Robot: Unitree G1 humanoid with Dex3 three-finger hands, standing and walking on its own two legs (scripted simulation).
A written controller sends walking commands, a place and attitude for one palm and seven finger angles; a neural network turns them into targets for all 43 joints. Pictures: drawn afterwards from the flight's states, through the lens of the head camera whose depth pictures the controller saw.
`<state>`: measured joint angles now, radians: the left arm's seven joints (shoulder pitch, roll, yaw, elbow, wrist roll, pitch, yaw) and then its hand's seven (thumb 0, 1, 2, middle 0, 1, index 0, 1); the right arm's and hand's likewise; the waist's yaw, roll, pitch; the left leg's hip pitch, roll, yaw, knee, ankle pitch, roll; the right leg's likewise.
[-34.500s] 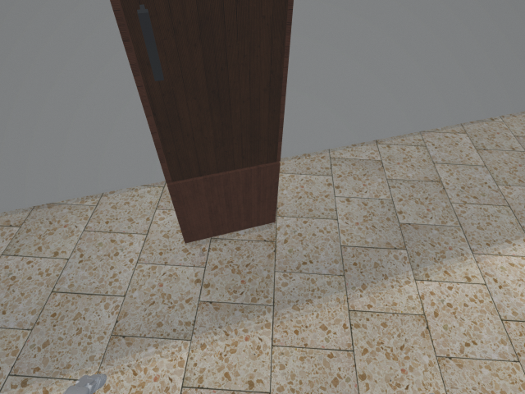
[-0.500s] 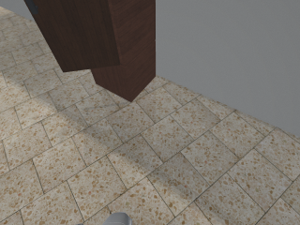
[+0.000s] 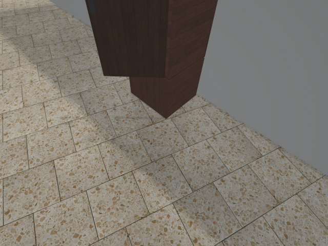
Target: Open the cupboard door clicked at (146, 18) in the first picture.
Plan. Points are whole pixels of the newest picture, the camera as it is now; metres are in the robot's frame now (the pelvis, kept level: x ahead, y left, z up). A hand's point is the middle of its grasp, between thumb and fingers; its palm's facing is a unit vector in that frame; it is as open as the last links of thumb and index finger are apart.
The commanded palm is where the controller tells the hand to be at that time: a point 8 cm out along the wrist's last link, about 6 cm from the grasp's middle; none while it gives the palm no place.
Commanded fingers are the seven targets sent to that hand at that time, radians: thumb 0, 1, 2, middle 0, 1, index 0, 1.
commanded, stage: take the last steps up to it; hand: left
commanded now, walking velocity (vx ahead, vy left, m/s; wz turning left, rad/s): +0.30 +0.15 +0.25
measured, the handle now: out of the picture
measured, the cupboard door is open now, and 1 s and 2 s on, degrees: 44 44 44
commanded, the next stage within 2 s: come to a stop and stand still in 1.30 s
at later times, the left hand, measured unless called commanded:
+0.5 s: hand out of the picture +0.02 +0.18 -0.17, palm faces +0.24 -0.95 -0.21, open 7.4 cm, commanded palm none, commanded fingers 0.00 0.90 0.90 -0.20 -0.30 -0.20 -0.30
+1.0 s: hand (80, 158) +0.39 +0.31 -0.15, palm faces +0.11 -0.97 -0.22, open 7.3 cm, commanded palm none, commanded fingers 0.00 0.90 0.90 -0.20 -0.30 -0.20 -0.30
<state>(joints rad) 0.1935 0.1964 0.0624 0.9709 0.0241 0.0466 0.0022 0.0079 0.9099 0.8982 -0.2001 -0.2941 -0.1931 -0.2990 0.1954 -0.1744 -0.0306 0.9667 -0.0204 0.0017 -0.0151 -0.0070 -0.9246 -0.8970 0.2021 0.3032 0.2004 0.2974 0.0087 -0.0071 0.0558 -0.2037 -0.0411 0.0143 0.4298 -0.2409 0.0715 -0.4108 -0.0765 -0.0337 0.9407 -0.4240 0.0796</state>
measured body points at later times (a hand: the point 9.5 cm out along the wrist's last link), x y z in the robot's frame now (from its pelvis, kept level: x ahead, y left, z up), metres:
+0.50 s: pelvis +0.11 +0.02 +0.00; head +0.16 +0.02 +0.44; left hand +0.01 +0.23 -0.15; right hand +0.19 -0.21 -0.17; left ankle +0.18 +0.20 -0.70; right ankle +0.00 -0.12 -0.74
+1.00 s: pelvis +0.29 +0.12 +0.00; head +0.31 +0.10 +0.44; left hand +0.38 +0.36 -0.14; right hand +0.28 -0.11 -0.17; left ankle +0.21 +0.19 -0.74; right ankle +0.39 +0.00 -0.71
